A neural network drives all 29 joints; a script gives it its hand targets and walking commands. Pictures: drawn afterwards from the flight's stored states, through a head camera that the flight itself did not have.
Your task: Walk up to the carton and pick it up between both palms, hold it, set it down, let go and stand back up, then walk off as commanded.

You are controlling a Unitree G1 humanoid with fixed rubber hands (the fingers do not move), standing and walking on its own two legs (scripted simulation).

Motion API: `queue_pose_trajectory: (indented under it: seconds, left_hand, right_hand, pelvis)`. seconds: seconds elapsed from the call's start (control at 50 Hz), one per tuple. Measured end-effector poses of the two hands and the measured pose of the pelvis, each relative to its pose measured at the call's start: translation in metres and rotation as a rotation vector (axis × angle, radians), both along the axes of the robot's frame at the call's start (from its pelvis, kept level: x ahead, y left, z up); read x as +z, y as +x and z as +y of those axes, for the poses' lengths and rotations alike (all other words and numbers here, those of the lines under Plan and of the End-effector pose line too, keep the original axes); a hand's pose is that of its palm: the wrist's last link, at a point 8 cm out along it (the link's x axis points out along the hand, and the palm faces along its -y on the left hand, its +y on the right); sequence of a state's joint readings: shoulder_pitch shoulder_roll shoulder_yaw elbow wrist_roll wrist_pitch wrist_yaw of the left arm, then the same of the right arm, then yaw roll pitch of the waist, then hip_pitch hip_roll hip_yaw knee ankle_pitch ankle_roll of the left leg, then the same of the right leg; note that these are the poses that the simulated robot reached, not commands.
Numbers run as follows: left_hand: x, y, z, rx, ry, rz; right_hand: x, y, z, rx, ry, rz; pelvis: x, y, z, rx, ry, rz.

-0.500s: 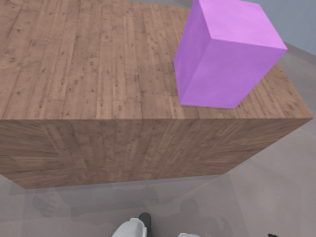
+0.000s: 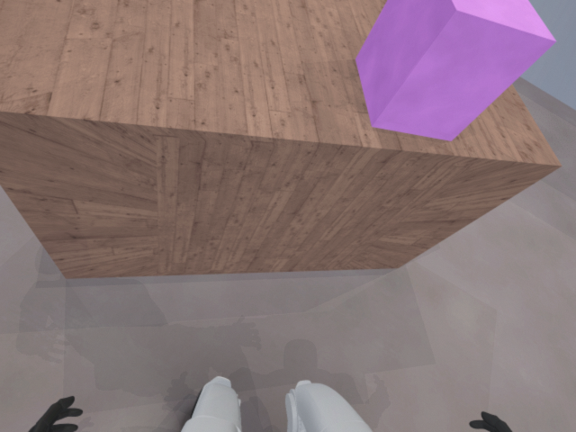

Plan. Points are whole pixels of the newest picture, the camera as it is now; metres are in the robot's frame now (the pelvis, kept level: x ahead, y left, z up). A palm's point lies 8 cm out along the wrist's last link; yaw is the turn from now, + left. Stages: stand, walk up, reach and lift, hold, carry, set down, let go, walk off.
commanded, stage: walk off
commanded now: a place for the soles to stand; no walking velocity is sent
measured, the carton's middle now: (437, 51) +0.79 -0.24 +0.09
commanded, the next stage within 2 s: none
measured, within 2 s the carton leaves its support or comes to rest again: neither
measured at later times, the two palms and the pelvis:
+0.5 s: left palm out of the picture -0.19 +0.25 -0.17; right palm out of the picture -0.09 -0.41 -0.08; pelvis -0.20 -0.09 -0.04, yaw -1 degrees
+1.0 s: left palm out of the picture -0.26 +0.19 -0.14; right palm out of the picture -0.33 -0.47 -0.04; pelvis -0.34 -0.13 -0.01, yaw -1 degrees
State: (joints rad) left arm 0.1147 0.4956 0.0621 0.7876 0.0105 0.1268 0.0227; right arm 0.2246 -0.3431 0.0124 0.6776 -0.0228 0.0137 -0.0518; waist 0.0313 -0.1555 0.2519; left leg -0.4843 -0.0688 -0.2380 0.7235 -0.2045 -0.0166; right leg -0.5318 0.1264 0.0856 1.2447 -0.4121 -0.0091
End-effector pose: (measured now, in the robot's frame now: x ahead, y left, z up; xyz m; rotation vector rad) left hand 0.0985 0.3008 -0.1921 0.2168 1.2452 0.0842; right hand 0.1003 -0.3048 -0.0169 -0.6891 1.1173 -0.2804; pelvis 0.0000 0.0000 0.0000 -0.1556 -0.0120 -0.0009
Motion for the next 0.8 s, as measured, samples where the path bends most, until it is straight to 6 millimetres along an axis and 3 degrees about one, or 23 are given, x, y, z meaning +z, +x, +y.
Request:
queue_pose_trajectory:
  seconds: [0.1,0.26,0.42,0.5,0.56,0.62,0.7,0.76,0.8]
  left_hand:
    - [0.005,-0.035,0.004,0.016,0.007,-0.004]
    - [0.013,-0.105,-0.009,0.013,0.027,0.016]
    - [0.021,-0.215,-0.035,0.014,0.087,0.091]
    - [0.022,-0.290,-0.047,0.061,0.146,0.104]
    - [0.030,-0.332,-0.061,0.125,0.142,0.095]
    - [0.043,-0.344,-0.074,0.127,0.128,0.047]
    - [0.060,-0.338,-0.078,0.081,0.138,-0.065]
    - [0.063,-0.337,-0.076,0.052,0.140,-0.144]
    - [0.060,-0.347,-0.077,0.047,0.129,-0.150]
  right_hand:
    - [0.004,-0.016,0.001,0.018,0.006,-0.074]
    - [-0.004,-0.070,-0.019,0.017,0.038,-0.121]
    - [-0.031,-0.152,-0.070,-0.002,0.072,-0.140]
    - [-0.059,-0.188,-0.108,0.020,0.061,-0.159]
    - [-0.067,-0.221,-0.115,0.008,0.077,-0.131]
    - [-0.059,-0.248,-0.118,0.000,0.099,-0.132]
    - [-0.052,-0.295,-0.131,0.012,0.083,-0.076]
    - [-0.053,-0.336,-0.139,0.014,0.049,-0.003]
    - [-0.053,-0.364,-0.138,-0.009,0.046,0.033]
  pelvis:
    - [-0.001,-0.024,-0.001,0.001,0.004,-0.028]
    - [-0.005,-0.079,-0.021,0.000,0.037,-0.073]
    - [-0.019,-0.156,-0.063,-0.019,0.080,-0.108]
    - [-0.041,-0.205,-0.087,-0.011,0.120,-0.116]
    - [-0.037,-0.231,-0.097,0.030,0.122,-0.158]
    - [-0.024,-0.256,-0.103,0.031,0.130,-0.146]
    - [-0.016,-0.292,-0.106,0.036,0.141,-0.091]
    - [-0.020,-0.314,-0.103,0.042,0.132,-0.055]
    - [-0.019,-0.327,-0.102,0.039,0.143,-0.061]
